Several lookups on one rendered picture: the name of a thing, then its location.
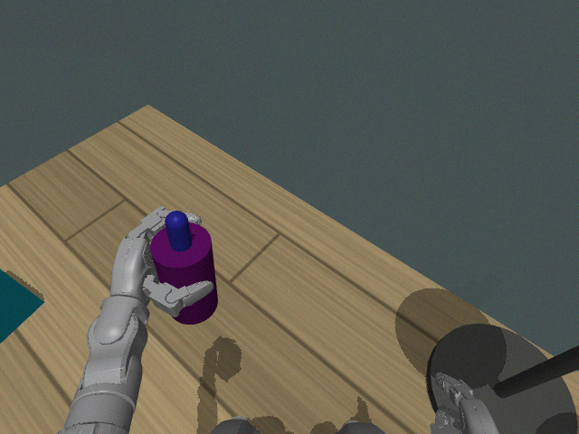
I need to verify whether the coat stand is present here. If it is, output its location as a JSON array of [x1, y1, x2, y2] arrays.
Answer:
[[426, 324, 579, 434]]

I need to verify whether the left robot arm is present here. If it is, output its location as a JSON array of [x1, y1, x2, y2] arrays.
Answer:
[[57, 295, 150, 434]]

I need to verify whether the left robot hand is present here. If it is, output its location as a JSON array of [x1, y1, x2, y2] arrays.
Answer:
[[110, 206, 214, 317]]

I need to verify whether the right robot hand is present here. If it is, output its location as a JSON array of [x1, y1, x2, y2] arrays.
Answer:
[[430, 373, 499, 434]]

